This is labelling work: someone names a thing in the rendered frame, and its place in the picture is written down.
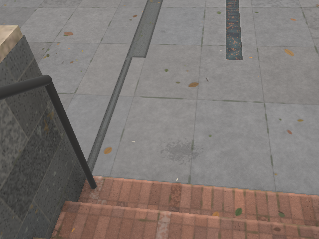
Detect stairs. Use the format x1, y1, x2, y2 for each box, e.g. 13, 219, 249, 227
33, 175, 319, 239

